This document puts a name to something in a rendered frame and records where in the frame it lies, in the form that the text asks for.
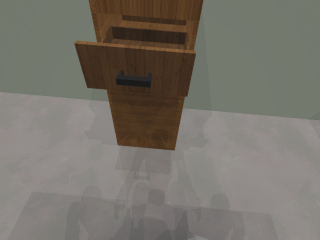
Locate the cabinet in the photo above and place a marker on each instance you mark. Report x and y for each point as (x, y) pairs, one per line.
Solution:
(146, 120)

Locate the drawer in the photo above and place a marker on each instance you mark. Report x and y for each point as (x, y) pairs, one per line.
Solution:
(138, 51)

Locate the handle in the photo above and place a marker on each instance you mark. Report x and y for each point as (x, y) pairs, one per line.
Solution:
(137, 81)

